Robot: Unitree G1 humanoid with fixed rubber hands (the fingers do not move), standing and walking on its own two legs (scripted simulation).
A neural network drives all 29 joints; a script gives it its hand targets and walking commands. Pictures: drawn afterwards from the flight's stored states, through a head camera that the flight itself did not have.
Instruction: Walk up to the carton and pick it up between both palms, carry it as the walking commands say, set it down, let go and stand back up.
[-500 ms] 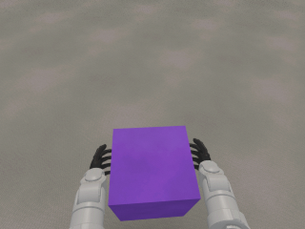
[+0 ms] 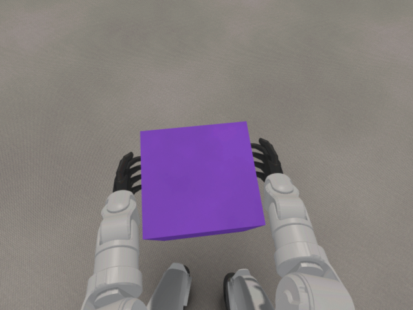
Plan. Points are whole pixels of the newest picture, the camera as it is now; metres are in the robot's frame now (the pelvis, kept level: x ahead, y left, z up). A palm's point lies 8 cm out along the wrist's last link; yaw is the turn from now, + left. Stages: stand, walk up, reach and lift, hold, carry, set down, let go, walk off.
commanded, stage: set down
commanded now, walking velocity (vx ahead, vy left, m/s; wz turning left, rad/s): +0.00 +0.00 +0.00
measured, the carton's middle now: (199, 189) +0.37 +0.05 -0.13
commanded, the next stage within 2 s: none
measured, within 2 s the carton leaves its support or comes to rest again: neither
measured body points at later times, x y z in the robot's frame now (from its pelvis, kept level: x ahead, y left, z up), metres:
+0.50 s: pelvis -0.01 +0.00 -0.08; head +0.20 +0.01 +0.32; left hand +0.38 +0.21 -0.16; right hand +0.43 -0.09 -0.16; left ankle +0.06 +0.13 -0.68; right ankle +0.05 -0.10 -0.68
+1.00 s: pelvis -0.03 +0.01 -0.16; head +0.22 +0.02 +0.22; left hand +0.41 +0.21 -0.25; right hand +0.45 -0.09 -0.25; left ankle +0.06 +0.13 -0.68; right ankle +0.05 -0.10 -0.68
